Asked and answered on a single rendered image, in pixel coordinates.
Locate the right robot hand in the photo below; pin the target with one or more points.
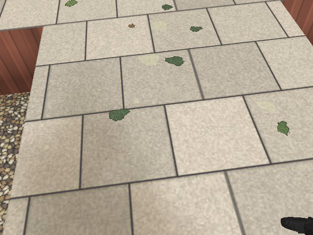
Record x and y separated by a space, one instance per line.
301 225

